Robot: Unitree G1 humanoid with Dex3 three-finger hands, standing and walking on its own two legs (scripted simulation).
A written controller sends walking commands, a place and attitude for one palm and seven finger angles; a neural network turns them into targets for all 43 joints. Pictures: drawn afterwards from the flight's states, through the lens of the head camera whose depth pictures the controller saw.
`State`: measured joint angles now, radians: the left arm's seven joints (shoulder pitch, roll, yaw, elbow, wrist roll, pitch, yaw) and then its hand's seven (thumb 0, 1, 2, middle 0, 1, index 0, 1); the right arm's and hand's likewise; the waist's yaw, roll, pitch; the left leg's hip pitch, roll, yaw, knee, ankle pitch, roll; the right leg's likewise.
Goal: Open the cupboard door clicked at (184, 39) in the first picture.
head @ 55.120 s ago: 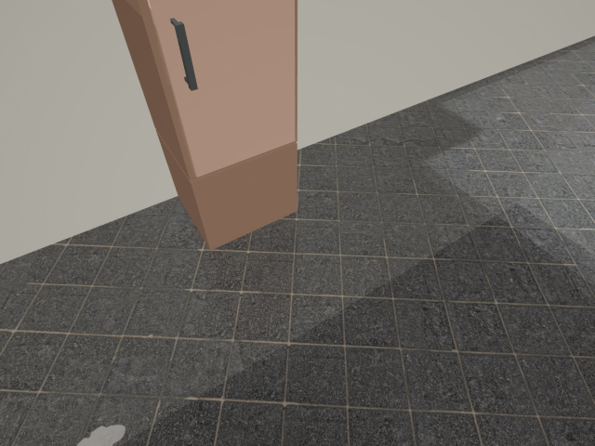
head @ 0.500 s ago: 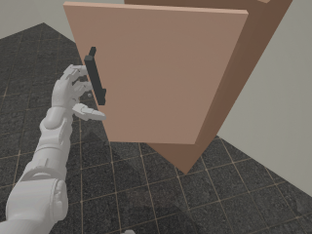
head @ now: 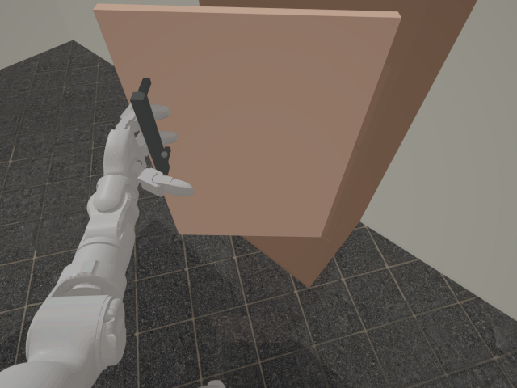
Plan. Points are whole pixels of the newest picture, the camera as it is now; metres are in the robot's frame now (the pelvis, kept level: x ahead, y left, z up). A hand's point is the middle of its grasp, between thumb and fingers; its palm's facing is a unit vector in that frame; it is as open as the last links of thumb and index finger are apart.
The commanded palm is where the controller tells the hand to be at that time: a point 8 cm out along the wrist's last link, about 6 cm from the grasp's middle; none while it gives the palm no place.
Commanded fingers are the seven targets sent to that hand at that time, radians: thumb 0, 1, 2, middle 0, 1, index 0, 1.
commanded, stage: slide the fingers in behind the handle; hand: left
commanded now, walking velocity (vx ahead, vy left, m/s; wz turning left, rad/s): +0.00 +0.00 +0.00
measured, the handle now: (155, 129) +0.51 +0.16 +0.10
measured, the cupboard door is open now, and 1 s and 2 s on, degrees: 40 40 62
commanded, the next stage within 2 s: close the thumb around the handle in 0.42 s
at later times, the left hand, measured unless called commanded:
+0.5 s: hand (166, 154) +0.46 +0.14 +0.10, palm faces -0.03 -1.00 +0.00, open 14.0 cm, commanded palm +0.43 +0.19 +0.10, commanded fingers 0.00 -0.50 0.30 -0.30 -1.20 -0.30 -1.20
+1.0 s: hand (164, 155) +0.46 +0.14 +0.10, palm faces -0.03 -1.00 +0.01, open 8.0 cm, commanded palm +0.43 +0.19 +0.10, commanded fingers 0.00 0.90 0.90 -0.40 -1.35 -0.40 -1.35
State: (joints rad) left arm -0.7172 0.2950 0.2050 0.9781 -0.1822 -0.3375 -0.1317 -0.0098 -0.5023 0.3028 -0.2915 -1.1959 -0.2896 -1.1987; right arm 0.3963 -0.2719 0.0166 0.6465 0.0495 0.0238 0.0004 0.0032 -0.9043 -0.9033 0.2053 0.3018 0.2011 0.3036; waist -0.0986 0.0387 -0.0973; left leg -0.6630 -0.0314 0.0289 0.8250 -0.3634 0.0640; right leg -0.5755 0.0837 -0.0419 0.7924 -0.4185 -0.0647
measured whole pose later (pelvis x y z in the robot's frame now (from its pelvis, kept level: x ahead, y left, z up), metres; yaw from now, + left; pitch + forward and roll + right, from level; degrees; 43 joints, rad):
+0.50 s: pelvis +0.00 +0.00 +0.00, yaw +0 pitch +12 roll -1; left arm -0.75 0.31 0.21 1.02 -0.17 -0.33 -0.14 -0.01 -0.50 0.30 -0.29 -1.20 -0.29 -1.20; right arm 0.37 -0.28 0.02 0.63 0.05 0.02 0.00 0.00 -0.90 -0.90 0.20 0.30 0.20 0.30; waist -0.10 0.03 -0.09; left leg -0.68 -0.03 0.02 0.83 -0.37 0.06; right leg -0.59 0.08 -0.05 0.80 -0.42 -0.07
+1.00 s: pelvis +0.00 +0.00 +0.00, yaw +0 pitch +12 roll -2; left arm -0.72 0.29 0.21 0.98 -0.17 -0.33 -0.13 0.00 0.37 0.68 -0.34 -1.29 -0.35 -1.29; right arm 0.37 -0.27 0.02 0.64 0.05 0.03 0.01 0.00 -0.90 -0.90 0.21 0.30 0.20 0.30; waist -0.10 0.03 -0.10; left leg -0.66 -0.03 0.03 0.83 -0.37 0.07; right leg -0.57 0.08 -0.04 0.79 -0.42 -0.06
